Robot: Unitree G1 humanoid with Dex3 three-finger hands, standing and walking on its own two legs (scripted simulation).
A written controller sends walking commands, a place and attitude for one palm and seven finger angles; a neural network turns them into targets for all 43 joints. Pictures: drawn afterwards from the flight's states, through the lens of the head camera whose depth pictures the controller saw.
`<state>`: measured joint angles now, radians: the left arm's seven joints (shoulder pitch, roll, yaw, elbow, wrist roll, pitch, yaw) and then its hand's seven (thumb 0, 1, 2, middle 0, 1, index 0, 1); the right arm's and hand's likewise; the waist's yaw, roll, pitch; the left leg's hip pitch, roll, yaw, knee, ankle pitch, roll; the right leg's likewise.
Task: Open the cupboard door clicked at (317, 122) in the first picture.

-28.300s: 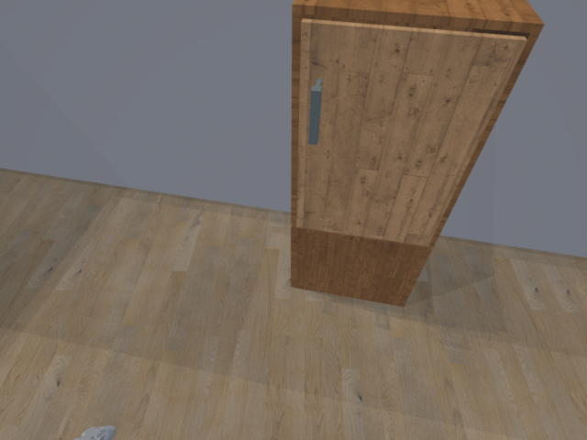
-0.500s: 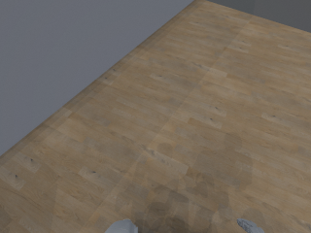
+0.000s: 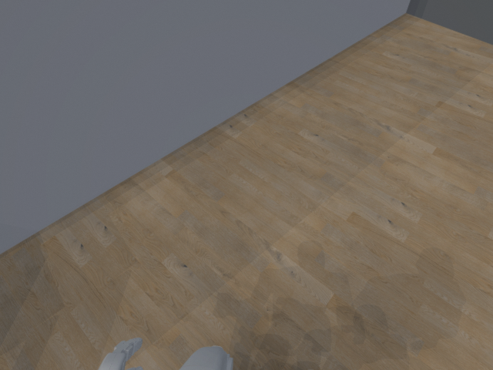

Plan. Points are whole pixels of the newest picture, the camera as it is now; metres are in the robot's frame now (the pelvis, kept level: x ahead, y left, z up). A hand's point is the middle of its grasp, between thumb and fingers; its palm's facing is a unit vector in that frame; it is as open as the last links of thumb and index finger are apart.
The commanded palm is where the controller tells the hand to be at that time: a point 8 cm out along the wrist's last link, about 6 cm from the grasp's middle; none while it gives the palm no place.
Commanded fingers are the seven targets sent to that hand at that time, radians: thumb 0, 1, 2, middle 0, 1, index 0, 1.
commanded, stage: turn to face it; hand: left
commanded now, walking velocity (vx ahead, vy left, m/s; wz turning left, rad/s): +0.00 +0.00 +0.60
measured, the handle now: out of the picture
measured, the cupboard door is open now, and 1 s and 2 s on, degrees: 43 43 43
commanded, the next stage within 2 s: none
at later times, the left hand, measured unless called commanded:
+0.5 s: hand out of the picture +0.02 +0.25 -0.16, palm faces +0.34 -0.90 -0.26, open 7.4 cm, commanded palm none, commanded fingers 0.00 0.90 0.90 -0.20 -0.30 -0.20 -0.30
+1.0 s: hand out of the picture -0.01 +0.16 -0.14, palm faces +0.60 -0.76 -0.27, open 7.3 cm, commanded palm none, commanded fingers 0.00 0.90 0.90 -0.20 -0.30 -0.20 -0.30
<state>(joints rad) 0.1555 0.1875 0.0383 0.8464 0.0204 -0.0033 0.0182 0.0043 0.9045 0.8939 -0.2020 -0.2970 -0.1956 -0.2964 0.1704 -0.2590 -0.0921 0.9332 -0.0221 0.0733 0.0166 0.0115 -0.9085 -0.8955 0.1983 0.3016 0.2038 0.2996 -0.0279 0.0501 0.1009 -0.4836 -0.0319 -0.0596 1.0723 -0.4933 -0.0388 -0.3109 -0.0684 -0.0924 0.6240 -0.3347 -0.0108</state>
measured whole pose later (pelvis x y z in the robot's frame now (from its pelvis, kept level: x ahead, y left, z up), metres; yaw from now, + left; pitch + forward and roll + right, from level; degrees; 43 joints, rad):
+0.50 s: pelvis +0.02 +0.02 +0.01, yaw +18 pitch +1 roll +0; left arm 0.17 0.26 0.08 0.91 0.02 0.06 0.01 0.01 0.91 0.89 -0.20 -0.30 -0.19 -0.30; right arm 0.14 -0.22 -0.05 0.90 -0.03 0.03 0.01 0.01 -0.91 -0.90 0.20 0.30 0.20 0.30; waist 0.01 -0.03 0.09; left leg -0.28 -0.02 0.01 0.53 -0.27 0.03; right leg -0.50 -0.10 -0.03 1.09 -0.42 0.09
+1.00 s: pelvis +0.05 -0.04 +0.01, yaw +38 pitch +0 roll +3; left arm 0.21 0.17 0.04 0.89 0.02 0.00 0.02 0.00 0.92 0.89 -0.21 -0.30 -0.20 -0.30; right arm 0.14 -0.25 -0.08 0.96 -0.02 0.09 0.03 0.01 -0.91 -0.90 0.19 0.30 0.20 0.30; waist -0.02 0.00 0.11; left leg -0.44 0.03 0.04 0.96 -0.44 -0.07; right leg -0.19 -0.13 -0.23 0.51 -0.31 -0.02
